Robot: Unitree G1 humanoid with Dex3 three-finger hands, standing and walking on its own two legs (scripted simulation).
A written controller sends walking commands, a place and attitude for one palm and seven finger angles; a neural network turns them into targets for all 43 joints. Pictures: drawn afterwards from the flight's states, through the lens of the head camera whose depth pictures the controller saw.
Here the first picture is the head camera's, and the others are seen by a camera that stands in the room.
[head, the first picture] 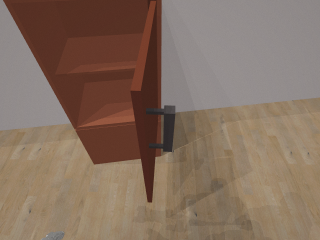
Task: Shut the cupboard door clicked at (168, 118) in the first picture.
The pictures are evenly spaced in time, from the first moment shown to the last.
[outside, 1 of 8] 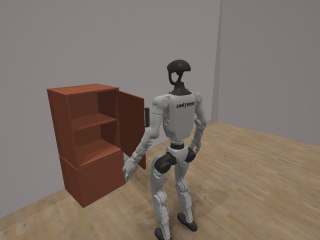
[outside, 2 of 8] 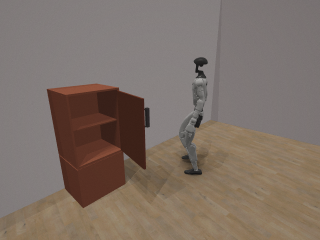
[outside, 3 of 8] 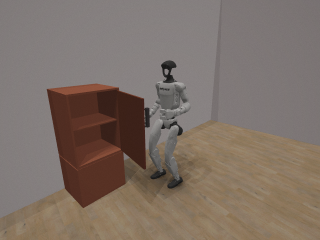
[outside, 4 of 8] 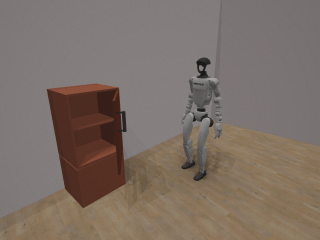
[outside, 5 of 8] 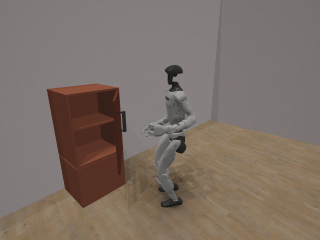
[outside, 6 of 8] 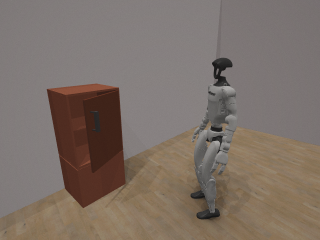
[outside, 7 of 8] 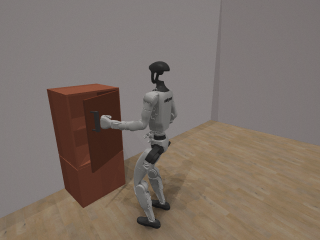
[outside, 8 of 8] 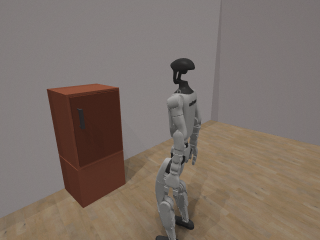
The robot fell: no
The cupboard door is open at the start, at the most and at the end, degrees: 79 79 0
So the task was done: yes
